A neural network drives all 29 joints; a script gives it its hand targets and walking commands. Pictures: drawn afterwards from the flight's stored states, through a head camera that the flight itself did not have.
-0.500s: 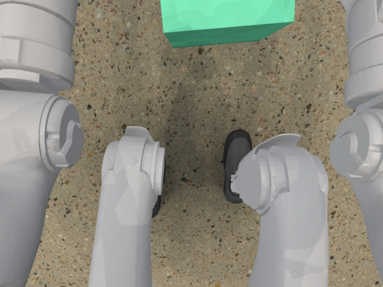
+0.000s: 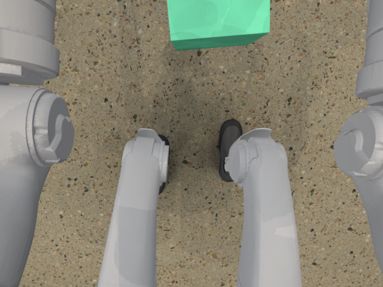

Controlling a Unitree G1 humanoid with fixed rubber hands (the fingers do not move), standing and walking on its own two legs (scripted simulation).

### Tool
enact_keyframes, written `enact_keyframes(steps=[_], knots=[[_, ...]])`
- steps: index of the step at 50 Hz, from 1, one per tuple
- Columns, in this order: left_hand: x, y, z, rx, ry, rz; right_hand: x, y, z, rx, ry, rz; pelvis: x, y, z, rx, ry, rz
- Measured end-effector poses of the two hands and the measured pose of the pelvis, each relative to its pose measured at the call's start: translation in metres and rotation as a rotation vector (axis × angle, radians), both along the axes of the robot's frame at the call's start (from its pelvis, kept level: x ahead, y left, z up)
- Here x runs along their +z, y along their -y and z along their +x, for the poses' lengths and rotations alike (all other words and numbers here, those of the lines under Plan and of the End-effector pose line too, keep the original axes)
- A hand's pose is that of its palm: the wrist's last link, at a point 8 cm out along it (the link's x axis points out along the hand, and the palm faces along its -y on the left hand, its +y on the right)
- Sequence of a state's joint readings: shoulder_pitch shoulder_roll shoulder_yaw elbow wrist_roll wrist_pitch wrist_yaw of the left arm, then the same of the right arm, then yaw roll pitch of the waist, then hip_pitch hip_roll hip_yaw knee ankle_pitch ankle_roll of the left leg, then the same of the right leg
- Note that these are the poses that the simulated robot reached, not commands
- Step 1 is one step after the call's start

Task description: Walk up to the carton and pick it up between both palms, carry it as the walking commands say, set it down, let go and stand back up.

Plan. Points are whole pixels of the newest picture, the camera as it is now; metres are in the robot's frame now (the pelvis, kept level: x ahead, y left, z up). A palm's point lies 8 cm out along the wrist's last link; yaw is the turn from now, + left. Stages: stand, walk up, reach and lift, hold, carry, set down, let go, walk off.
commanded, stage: set down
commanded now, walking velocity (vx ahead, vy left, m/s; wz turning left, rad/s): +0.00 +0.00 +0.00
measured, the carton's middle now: out of the picture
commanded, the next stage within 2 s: let go in 0.46 s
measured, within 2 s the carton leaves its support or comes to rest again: neither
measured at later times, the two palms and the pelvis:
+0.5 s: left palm out of the picture +0.61 +0.15 +0.03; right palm out of the picture +0.59 -0.22 +0.02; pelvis +0.01 +0.00 +0.12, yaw +1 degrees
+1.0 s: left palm out of the picture +0.41 +0.22 +0.09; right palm out of the picture +0.40 -0.25 +0.09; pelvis +0.04 +0.01 +0.18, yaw +1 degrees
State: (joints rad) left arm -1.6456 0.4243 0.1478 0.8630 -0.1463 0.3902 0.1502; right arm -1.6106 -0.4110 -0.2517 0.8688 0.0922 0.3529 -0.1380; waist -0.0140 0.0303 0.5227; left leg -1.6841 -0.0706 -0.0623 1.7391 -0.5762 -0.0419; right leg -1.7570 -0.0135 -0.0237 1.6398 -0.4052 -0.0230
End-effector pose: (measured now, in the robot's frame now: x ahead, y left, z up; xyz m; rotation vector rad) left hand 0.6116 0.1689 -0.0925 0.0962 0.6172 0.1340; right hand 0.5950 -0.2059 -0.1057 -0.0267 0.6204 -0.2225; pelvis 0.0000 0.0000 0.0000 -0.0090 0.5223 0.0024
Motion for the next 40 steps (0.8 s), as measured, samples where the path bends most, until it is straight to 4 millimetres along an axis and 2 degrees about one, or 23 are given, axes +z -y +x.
enact_keyframes(steps=[17,22,27,30,34,40], knots=[[0.109,0.004,0.001,-0.035,0.008,-0.016,0.106,0.006,0.001,0.011,0.008,0.032,0.095,0.003,0.002,0.006,0.028,0.007],[0.124,0.013,0.002,-0.069,0.015,-0.046,0.122,0.012,0.001,0.022,-0.004,0.019,0.116,0.003,0.007,0.007,0.018,0.009],[0.117,0.014,-0.005,-0.079,-0.022,-0.024,0.120,0.016,-0.004,0.028,-0.035,0.009,0.126,0.003,0.013,0.008,0.026,0.009],[0.108,0.009,-0.019,-0.065,-0.061,-0.006,0.114,0.021,-0.014,0.032,-0.071,0.003,0.131,0.003,0.016,0.008,0.038,0.009],[0.104,-0.001,-0.053,-0.044,-0.105,0.018,0.115,0.030,-0.043,0.073,-0.110,-0.055,0.141,0.002,0.022,0.009,0.076,0.009],[0.124,-0.018,-0.112,-0.030,-0.135,0.025,0.138,0.038,-0.099,0.148,-0.157,-0.138,0.159,0.000,0.029,0.011,0.168,0.006]])
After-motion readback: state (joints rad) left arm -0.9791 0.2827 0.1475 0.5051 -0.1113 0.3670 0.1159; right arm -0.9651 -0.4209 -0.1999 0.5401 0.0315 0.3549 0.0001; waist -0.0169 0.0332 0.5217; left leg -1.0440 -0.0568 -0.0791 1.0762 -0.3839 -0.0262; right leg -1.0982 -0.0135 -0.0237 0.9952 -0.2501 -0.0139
